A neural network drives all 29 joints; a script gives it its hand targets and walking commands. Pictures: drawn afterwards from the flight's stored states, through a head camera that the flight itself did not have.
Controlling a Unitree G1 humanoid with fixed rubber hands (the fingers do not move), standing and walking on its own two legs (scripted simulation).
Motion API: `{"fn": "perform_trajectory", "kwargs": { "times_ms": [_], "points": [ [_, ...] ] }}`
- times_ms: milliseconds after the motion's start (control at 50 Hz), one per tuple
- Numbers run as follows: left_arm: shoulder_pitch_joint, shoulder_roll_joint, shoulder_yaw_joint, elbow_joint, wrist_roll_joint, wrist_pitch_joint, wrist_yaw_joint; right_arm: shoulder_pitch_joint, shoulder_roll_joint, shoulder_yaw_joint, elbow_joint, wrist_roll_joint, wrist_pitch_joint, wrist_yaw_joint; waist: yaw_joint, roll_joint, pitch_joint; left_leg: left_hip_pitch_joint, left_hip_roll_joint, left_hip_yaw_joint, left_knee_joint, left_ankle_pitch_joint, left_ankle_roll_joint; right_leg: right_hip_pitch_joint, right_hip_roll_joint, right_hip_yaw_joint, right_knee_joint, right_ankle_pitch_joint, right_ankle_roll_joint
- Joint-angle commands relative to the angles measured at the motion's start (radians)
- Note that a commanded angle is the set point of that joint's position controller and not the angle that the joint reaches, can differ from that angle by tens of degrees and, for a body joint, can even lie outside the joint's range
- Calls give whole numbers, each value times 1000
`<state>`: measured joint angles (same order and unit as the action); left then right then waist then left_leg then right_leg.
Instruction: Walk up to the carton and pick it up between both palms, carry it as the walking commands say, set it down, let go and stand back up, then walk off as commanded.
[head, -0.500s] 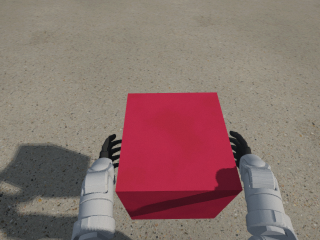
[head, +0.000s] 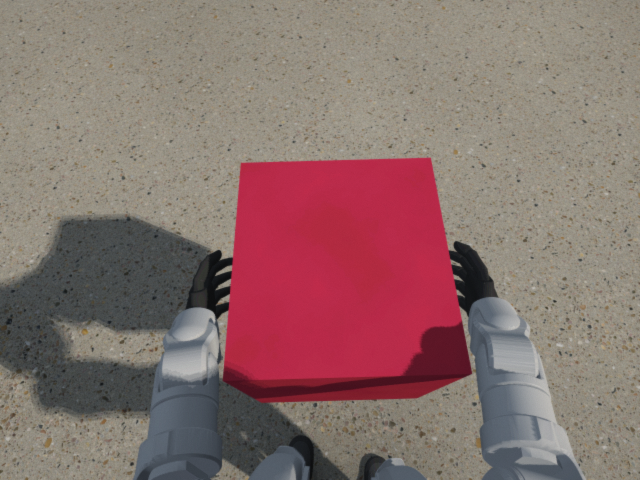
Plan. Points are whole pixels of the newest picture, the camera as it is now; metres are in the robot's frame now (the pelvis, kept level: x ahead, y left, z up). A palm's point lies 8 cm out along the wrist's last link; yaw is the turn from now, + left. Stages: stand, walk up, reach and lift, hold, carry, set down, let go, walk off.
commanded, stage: set down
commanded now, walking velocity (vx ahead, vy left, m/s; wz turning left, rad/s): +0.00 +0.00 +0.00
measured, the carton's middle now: (337, 292) +0.39 +0.02 -0.12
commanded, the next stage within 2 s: none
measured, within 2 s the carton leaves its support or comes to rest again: neither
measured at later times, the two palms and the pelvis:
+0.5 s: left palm (208, 303) +0.37 +0.22 -0.13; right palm (438, 294) +0.39 -0.14 -0.13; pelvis -0.04 +0.00 -0.07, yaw +0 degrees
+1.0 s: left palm (228, 299) +0.40 +0.21 -0.22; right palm (427, 289) +0.43 -0.14 -0.21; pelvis -0.05 +0.00 -0.14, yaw -1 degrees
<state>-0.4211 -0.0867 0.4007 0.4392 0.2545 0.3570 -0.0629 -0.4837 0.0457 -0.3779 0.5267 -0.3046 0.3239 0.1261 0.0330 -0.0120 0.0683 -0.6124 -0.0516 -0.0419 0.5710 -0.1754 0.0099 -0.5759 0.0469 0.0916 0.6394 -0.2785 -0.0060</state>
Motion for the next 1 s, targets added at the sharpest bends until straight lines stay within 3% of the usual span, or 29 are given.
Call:
{"fn": "perform_trajectory", "kwargs": {
  "times_ms": [0,160,200,220,340,440,520,600,760,980],
  "points": [
    [-511,-679,-492,-13,-110,-74,-237,-429,851,478,-9,125,-51,142,28,-59,-654,159,-35,-12,85,258,8,97,-2,21,1,416,-11],
    [-592,-667,-489,-18,-126,-94,-305,-497,920,547,-51,149,-67,94,73,-59,-902,-156,-46,16,174,238,-2,156,-18,71,131,631,15],
    [-619,-686,-503,-17,-135,-88,-319,-515,921,540,-50,144,-64,89,50,-56,-944,-192,-43,15,190,236,-5,128,-15,67,148,620,19],
    [-629,-681,-498,-10,-131,-84,-323,-537,923,541,-52,146,-62,90,65,-44,-944,-214,-43,19,204,226,-6,88,-9,61,158,585,20],
    [-734,-744,-526,6,-147,-44,-334,-637,883,492,-29,139,-40,125,23,15,-1008,-148,-34,16,285,241,-20,-218,47,-17,205,299,4],
    [-814,-794,-528,44,-159,-4,-318,-736,854,468,-9,156,-11,175,14,57,-1050,-107,-27,-2,346,160,-31,-439,69,-66,277,111,-9],
    [-871,-821,-510,80,-154,28,-304,-801,850,443,22,167,18,213,2,53,-1041,-133,-26,-8,386,55,-31,-549,75,-87,329,0,-15],
    [-921,-820,-486,105,-154,41,-288,-867,852,431,59,182,37,240,10,35,-1020,-177,-28,-7,430,-11,-28,-622,77,-94,371,-59,-15],
    [-1016,-801,-464,123,-166,33,-269,-935,876,427,102,210,37,239,26,2,-1072,-294,-38,6,537,19,-17,-682,83,-98,465,-27,-2],
    [-1091,-765,-497,122,-217,7,-265,-994,869,440,105,241,11,173,22,6,-1225,-409,-42,37,688,150,-22,-722,98,-92,591,101,19]
  ]
}}
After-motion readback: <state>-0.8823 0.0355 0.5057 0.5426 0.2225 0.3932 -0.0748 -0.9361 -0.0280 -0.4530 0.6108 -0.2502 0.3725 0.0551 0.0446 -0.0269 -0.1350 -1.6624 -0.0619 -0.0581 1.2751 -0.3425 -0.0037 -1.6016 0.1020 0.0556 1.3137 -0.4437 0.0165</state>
